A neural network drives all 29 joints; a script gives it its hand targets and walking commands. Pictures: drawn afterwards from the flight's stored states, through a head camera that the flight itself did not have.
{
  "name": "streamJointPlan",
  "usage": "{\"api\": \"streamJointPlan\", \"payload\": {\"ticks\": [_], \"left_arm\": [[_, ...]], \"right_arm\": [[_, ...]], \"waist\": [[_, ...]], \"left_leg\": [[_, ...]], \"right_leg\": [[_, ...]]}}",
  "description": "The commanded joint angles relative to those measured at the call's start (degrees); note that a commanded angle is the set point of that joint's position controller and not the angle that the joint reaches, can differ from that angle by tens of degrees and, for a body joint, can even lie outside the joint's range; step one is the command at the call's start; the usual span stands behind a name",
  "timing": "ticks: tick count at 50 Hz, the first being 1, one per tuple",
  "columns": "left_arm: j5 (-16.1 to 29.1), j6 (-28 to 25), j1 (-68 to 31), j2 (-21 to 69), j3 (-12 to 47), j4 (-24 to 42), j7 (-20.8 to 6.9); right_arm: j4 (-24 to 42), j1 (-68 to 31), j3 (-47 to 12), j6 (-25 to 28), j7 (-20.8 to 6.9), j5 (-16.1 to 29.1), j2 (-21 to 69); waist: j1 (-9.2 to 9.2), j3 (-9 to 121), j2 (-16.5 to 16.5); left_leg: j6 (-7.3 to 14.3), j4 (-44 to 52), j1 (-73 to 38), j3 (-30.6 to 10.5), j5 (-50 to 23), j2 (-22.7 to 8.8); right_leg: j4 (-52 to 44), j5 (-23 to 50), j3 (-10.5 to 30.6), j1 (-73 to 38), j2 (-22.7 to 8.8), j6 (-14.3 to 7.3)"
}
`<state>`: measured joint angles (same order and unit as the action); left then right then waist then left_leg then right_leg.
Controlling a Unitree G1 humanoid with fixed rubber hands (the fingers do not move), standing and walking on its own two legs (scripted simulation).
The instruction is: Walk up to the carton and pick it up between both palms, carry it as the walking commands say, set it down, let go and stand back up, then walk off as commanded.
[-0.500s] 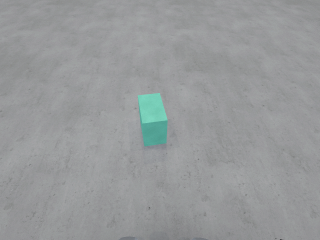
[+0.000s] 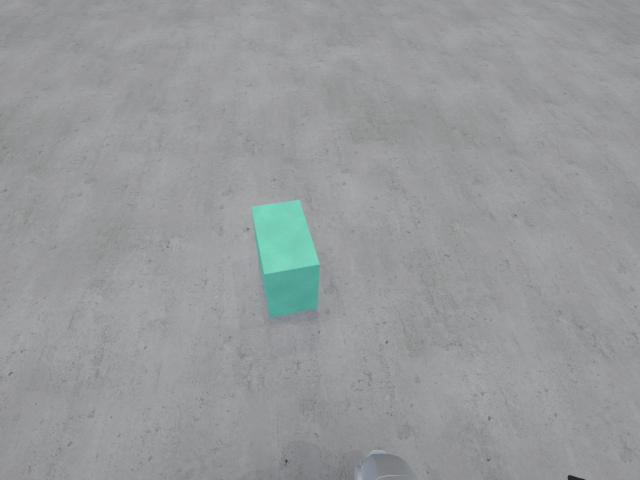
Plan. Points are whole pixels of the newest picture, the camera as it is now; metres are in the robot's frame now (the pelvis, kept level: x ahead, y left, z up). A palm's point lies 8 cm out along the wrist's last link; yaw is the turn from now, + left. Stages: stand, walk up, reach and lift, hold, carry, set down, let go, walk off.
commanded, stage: walk up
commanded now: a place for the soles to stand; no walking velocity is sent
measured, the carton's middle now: (284, 258) +0.91 +0.06 -0.60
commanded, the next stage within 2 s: none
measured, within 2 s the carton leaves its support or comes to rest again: neither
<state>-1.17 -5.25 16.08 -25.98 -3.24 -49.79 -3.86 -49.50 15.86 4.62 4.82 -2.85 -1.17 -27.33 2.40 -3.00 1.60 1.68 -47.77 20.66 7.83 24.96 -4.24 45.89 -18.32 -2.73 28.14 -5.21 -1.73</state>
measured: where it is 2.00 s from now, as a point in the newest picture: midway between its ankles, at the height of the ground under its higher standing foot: (314, 405)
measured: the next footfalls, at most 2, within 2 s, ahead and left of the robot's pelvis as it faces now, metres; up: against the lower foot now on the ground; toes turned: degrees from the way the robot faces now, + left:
left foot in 0.22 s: +0.20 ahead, +0.12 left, +0.00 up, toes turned +8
right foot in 0.56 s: +0.32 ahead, -0.14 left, +0.00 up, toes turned -6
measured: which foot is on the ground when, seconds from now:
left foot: down 0.00-0.02, up 0.04-0.20, down 0.22-0.58, up 0.60-0.82, down 0.84-1.00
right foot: down 0.00-0.26, up 0.28-0.54, down 0.56-0.86, up 0.88-1.00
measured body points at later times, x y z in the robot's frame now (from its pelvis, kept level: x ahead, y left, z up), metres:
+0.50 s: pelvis +0.15 +0.00 +0.00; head +0.16 +0.01 +0.45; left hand +0.23 +0.34 -0.11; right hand +0.22 -0.35 -0.09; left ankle +0.16 +0.12 -0.70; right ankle +0.25 -0.13 -0.68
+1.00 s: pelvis +0.29 -0.01 -0.01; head +0.30 +0.00 +0.44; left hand +0.34 +0.33 -0.12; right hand +0.40 -0.36 -0.09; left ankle +0.34 +0.11 -0.70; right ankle +0.34 -0.13 -0.67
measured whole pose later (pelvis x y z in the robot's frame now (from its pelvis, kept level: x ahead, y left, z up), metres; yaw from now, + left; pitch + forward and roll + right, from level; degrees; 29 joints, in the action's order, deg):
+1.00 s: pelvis +0.29 -0.01 -0.01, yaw +3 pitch -3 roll +2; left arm -1.1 -3.4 15.8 -27.2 -2.3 -52.3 -1.7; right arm -49.9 14.7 4.8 6.2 -1.1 -1.0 -27.0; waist 0.1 -3.8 3.7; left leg 2.2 -50.5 25.5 7.9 22.4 -2.6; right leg 66.4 -28.4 -1.1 32.6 -5.4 -1.2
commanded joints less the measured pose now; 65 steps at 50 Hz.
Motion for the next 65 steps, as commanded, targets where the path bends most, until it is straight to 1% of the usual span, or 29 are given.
{"api": "streamJointPlan", "payload": {"ticks": [1, 2, 6, 8, 11, 12, 13, 15, 19, 23, 27, 28, 29, 30, 35, 39, 41, 42, 43, 45, 49, 52, 54, 55, 56, 57, 58, 61, 65], "left_arm": [[-0.43, -1.55, 14.7, -22.01, -7.43, 1.2, 2.29], [0.34, -1.6, 9.51, -21.22, -7.04, 2.5, 2.4], [0.5, -1.42, 3.95, -17.07, -5.35, 4.1, 2.88], [0.52, -1.12, 1.08, -18.48, -5.23, 5.01, 2.42], [0.3, 0.02, -3.3, -12.28, -2.19, 6.58, 2.03], [0.6, 0.09, -4.47, -7.32, -0.99, 8.29, 2.13], [0.56, 0.02, -7.23, -10.55, -1.96, 8.93, 2.46], [0.37, -0.25, -6.88, -14.98, -2.69, 5.7, 2.44], [0.01, -0.43, -1.0, -14.01, -3.07, 2.43, 2.36], [0.71, 0.18, -0.15, -12.46, -3.89, 2.33, 0.76], [-0.12, -0.64, 7.74, -13.49, -5.48, -0.43, 1.23], [-0.21, -0.96, 12.64, -16.38, -6.77, -1.49, 2.14], [-0.21, -1.57, 14.21, -20.45, -7.27, 0.48, 2.9], [0.61, -1.37, 11.44, -21.93, -7.39, 1.4, 2.83], [1.05, -1.25, 1.78, -17.12, -5.3, 4.44, 3.58], [0.54, -0.6, -4.62, -17.33, -4.51, 6.04, 2.43], [-0.19, 0.11, -5.56, -12.13, -2.37, 6.36, 2.23], [0.15, 0.29, -5.92, -7.66, -1.14, 7.5, 2.19], [0.56, 0.47, -9.03, -10.66, -1.59, 8.8, 2.62], [0.5, -0.16, -7.64, -15.51, -2.79, 5.45, 2.77], [0.31, -0.49, 0.06, -14.34, -3.07, 1.56, 2.47], [1.04, -0.33, 4.63, -13.45, -4.2, -0.02, 1.46], [0.5, -0.64, 11.82, -12.99, -4.94, -3.22, 2.35], [-0.03, -0.96, 16.33, -15.81, -6.41, -4.08, 3.29], [-0.35, -1.43, 15.17, -19.77, -6.92, -1.31, 4.27], [0.31, -0.92, 10.56, -21.63, -6.59, -0.02, 4.28], [0.77, -0.96, 7.16, -20.73, -6.53, 1.34, 4.51], [0.83, -0.47, 2.54, -17.37, -5.08, 2.87, 5.09], [1.18, -0.28, -3.22, -16.63, -2.36, 3.12, 5.2]], "right_arm": [[8.32, -8.29, 1.67, 0.85, 0.69, 0.7, -8.5], [7.07, -9.41, 2.77, 0.95, 1.3, 0.23, -12.99], [2.42, -2.58, 2.64, 2.44, 1.18, 0.83, -11.95], [2.14, -0.93, 2.72, 2.2, 0.55, 1.4, -11.26], [-3.54, 10.98, 4.7, 2.13, 1.02, 0.2, -13.02], [-3.88, 15.79, 6.17, 2.24, 1.87, -0.71, -18.5], [-0.13, 12.29, 5.88, 2.73, 2.34, -0.31, -21.0], [0.96, 7.39, 5.36, 2.42, 2.54, 1.27, -17.87], [1.83, 2.97, 3.79, 2.3, 2.58, 0.74, -15.18], [3.71, -1.37, 4.13, 1.74, 1.82, 0.02, -16.14], [4.41, -3.97, 2.52, 0.51, 1.32, 0.29, -12.11], [5.02, -4.21, 1.58, 0.54, 1.27, 0.06, -8.93], [6.55, -4.47, 0.59, 1.28, 1.11, 0.93, -6.39], [5.99, -6.51, 1.78, 1.1, 2.09, 0.6, -12.51], [0.33, -0.28, 2.46, 2.01, 2.11, 0.82, -13.0], [-1.68, 5.09, 3.23, 1.34, 0.41, 1.23, -10.84], [-4.56, 13.65, 4.94, 1.45, 1.02, -0.12, -13.4], [-4.26, 17.14, 6.4, 1.76, 1.97, -0.79, -17.96], [-0.45, 12.9, 6.39, 2.12, 2.64, -0.53, -20.68], [1.41, 6.67, 5.98, 2.1, 2.9, 0.78, -19.37], [2.34, 0.93, 4.54, 1.86, 2.6, 0.27, -16.83], [3.47, -4.27, 3.99, 1.26, 1.72, -0.04, -16.27], [3.9, -7.96, 2.29, 0.06, 1.67, -0.24, -11.88], [3.91, -7.16, 1.13, -0.4, 1.67, -0.42, -8.26], [5.87, -7.62, 0.25, -0.06, 1.88, 0.49, -5.53], [5.02, -9.64, 1.73, -0.18, 2.73, 0.34, -11.41], [3.21, -7.93, 2.15, -0.08, 2.93, 0.31, -13.34], [0.01, -2.32, 1.78, 0.87, 3.43, 0.66, -12.24], [-2.07, 1.12, 1.85, -0.41, 3.24, 1.44, -9.0]], "waist": [[-11.52, 4.36, 15.52], [-9.38, -0.62, 7.3], [-4.36, 1.44, 5.39], [-2.7, 1.56, 9.55], [4.56, 5.65, -3.09], [7.52, 4.38, -21.64], [7.41, 1.71, -16.79], [4.04, -1.31, -1.95], [-0.17, -1.34, -6.46], [-0.77, -0.81, -14.0], [-6.58, 2.98, -4.04], [-10.18, 4.13, 7.7], [-11.27, 5.2, 17.48], [-10.34, 3.31, 8.93], [-4.05, 1.02, 4.71], [0.63, 3.17, 7.8], [5.56, 5.89, -4.15], [7.9, 4.43, -19.14], [7.6, 2.07, -15.31], [3.93, -0.28, -1.4], [-0.08, -0.27, -9.83], [-3.32, -0.29, -12.8], [-8.17, 2.07, -3.82], [-11.41, 3.02, 6.14], [-10.63, 3.45, 16.45], [-9.67, 1.66, 8.39], [-8.12, 1.76, 2.41], [-3.72, 2.94, 6.15], [0.52, 4.24, 4.47]], "left_leg": [[1.07, -21.74, 36.76, -5.1, 9.5, 3.32], [0.83, -23.78, 35.73, -11.43, 5.91, -0.42], [-0.05, -11.37, 22.97, -10.41, 4.84, -2.63], [-0.08, -2.78, 13.31, -8.52, 2.69, -1.74], [2.02, 8.25, -16.76, -6.83, -2.12, 2.69], [6.23, 22.7, -19.83, -28.22, 20.19, -8.59], [12.7, 37.29, -17.77, -55.29, 34.64, -19.95], [14.28, 30.28, -15.79, -48.24, 13.18, -20.2], [15.28, 24.8, -4.49, -30.24, -5.05, -16.85], [12.69, 27.22, 3.0, -21.06, 12.42, -12.55], [8.79, 10.44, 19.97, -13.46, 15.02, -8.46], [5.62, -4.93, 27.59, -7.31, 9.8, -3.33], [1.42, -23.49, 35.28, -2.47, 4.96, 3.75], [0.79, -26.62, 36.89, -9.58, 8.01, 1.82], [0.25, -15.04, 22.85, -10.61, 2.77, -3.8], [0.12, 2.13, -0.2, -4.28, -6.7, -0.43], [2.5, 6.81, -19.21, -4.77, -0.41, 2.7], [7.01, 19.91, -20.95, -25.3, 21.26, -7.79], [14.1, 36.11, -15.66, -54.81, 38.62, -20.6], [16.72, 30.23, -14.41, -49.09, 19.67, -21.23], [15.61, 23.84, -2.24, -29.07, 3.87, -17.4], [12.0, 22.48, 11.61, -20.26, 15.21, -14.19], [7.42, 8.91, 24.28, -11.81, 15.76, -7.96], [4.76, -5.96, 32.13, -6.72, 15.48, -4.21], [1.35, -21.77, 35.89, -2.22, 8.24, 2.17], [0.45, -24.49, 34.98, -10.25, 9.34, 1.34], [0.19, -24.91, 32.32, -10.96, 6.14, -1.0], [0.76, -18.56, 24.6, -10.13, 7.64, -2.08], [0.71, -3.7, 2.88, -6.3, -5.5, -0.54]], "right_leg": [[-31.65, -39.53, 44.24, -28.3, -19.63, -15.47], [-30.84, -33.14, 45.6, -24.92, -22.2, -18.4], [-22.45, -4.72, 25.65, -15.04, -19.19, -16.6], [-20.2, -3.64, 18.73, -7.4, -17.5, -15.08], [-1.49, -19.47, 4.52, 14.85, -7.79, -7.29], [17.2, -17.82, -3.63, 24.39, -0.8, -3.69], [26.15, -13.65, 2.56, 30.42, 2.96, -1.17], [25.12, -7.27, 7.53, 27.56, -2.35, 0.46], [18.8, -9.1, 4.42, 15.6, -3.37, 1.03], [7.69, -2.67, 0.9, 5.75, -1.64, 0.11], [-3.25, -3.63, -3.04, -21.46, 3.97, -1.13], [-10.7, -14.74, 5.11, -29.33, 1.37, -3.96], [-27.82, -29.89, 37.7, -31.05, -16.0, -11.03], [-29.9, -29.46, 46.53, -30.17, -22.13, -17.32], [-21.81, -2.95, 24.83, -12.16, -20.44, -16.23], [-20.57, -19.25, 10.56, 4.83, -14.27, -11.41], [-2.11, -26.2, 2.85, 18.1, -7.28, -7.06], [16.65, -21.94, -3.76, 26.38, -1.73, -3.82], [26.09, -16.21, 0.83, 29.36, 2.61, -0.73], [24.12, -9.45, 7.55, 27.18, -2.42, 0.51], [17.46, -9.48, 3.7, 14.27, -3.44, 0.86], [8.34, -3.95, 0.4, -1.75, -0.84, 0.13], [-1.46, -2.2, -2.56, -20.59, 4.18, -1.01], [-7.31, -12.37, 6.62, -26.77, 1.08, -3.48], [-23.54, -24.16, 33.53, -24.82, -13.1, -8.91], [-28.69, -24.22, 46.67, -20.89, -20.55, -14.53], [-25.23, -17.43, 44.37, -20.63, -21.72, -17.03], [-15.82, 9.85, 28.0, -14.93, -18.73, -16.02], [-11.1, 14.78, 13.59, 1.81, -15.49, -11.61]]}}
